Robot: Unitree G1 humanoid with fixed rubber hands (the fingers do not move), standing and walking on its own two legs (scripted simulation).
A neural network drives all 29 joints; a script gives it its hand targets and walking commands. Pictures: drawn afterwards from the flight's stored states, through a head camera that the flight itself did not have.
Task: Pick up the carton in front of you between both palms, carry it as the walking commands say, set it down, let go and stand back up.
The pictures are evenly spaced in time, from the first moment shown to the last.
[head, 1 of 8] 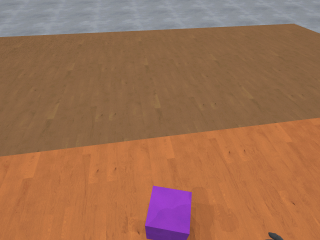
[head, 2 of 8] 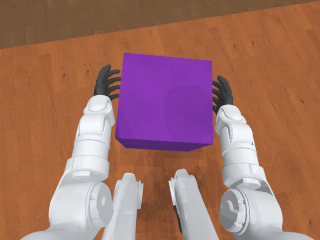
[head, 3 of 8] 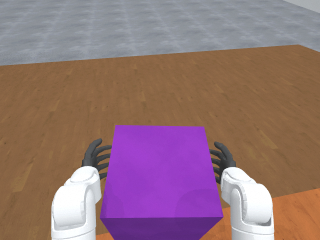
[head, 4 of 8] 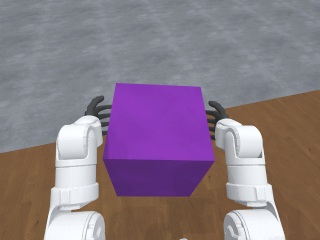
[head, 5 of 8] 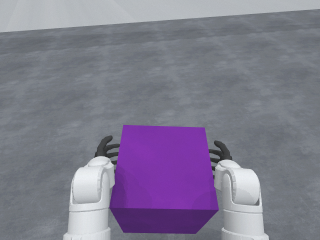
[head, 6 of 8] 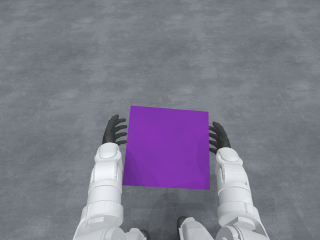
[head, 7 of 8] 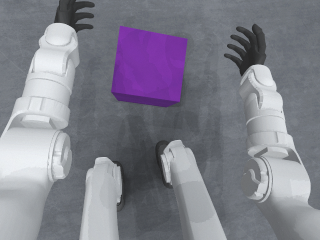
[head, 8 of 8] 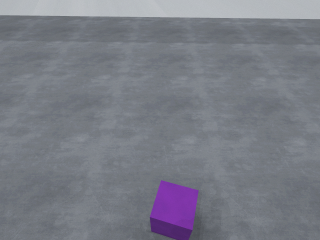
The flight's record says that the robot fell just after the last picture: no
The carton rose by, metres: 0.69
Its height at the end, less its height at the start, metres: -0.33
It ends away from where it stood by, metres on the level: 5.48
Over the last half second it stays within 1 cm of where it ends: yes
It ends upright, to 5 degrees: yes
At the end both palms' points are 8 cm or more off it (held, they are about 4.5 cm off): yes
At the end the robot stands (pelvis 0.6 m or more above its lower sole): yes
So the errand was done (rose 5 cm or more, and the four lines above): yes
